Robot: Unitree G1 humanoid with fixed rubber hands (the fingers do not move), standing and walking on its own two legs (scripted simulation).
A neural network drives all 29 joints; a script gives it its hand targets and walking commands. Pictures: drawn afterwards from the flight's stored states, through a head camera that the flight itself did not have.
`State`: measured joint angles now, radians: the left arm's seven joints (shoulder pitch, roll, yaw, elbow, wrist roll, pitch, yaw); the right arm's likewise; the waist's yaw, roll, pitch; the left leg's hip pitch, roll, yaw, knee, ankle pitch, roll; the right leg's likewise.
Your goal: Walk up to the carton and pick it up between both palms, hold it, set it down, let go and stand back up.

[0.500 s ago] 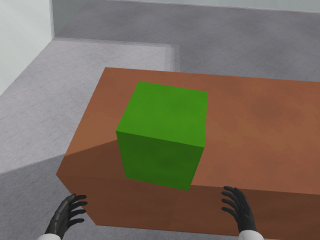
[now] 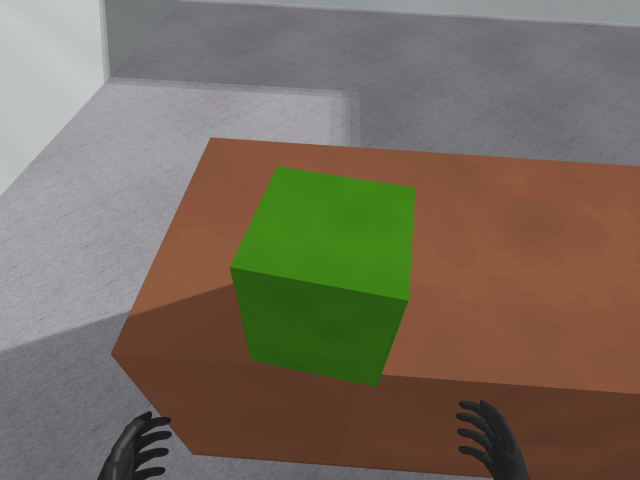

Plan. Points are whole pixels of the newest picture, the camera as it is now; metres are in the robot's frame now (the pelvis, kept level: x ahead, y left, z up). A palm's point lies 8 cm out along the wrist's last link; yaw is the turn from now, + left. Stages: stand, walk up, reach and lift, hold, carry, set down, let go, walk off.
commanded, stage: set down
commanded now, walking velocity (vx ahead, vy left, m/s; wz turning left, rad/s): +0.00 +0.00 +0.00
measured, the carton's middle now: (327, 279) +0.41 +0.00 -0.01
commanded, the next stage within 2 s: let go in 0.62 s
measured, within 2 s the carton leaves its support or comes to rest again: neither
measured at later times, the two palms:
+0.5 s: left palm out of the picture +0.14 +0.24 -0.08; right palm (511, 477) +0.15 -0.23 -0.07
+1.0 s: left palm out of the picture +0.15 +0.24 -0.08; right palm (512, 477) +0.15 -0.23 -0.07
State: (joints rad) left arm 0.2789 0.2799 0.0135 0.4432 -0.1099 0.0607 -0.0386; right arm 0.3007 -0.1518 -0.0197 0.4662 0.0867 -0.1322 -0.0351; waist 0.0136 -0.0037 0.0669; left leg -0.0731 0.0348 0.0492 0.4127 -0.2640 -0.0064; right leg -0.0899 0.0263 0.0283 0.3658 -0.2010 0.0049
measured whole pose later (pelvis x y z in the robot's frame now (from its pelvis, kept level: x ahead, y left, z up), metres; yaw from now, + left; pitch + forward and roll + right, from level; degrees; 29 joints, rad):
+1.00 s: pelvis +0.01 +0.00 +0.00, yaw +0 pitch -3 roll -1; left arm 0.26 0.22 0.01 0.50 -0.04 0.09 0.00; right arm 0.27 -0.19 -0.04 0.64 0.06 -0.21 0.03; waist 0.01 0.00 0.07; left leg -0.07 0.03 0.05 0.41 -0.28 -0.01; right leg -0.09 0.03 0.03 0.37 -0.22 0.00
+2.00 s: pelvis +0.01 +0.00 +0.00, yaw +0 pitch -3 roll +0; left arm 0.24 0.32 0.01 0.88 0.01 0.00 0.00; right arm 0.27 -0.35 -0.04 0.75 0.03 -0.02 0.02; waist 0.01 -0.01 0.01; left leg -0.08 0.02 0.05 0.41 -0.28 0.00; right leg -0.14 0.01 0.03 0.44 -0.26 0.00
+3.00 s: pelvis -0.01 +0.00 +0.00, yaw +0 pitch -4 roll +0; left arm 0.24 0.32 0.01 1.00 0.01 0.00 0.00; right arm 0.27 -0.35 -0.04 0.83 0.03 -0.02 0.02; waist 0.01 0.00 0.04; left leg -0.08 0.02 0.05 0.40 -0.25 0.00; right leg -0.13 0.01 0.03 0.43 -0.22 0.00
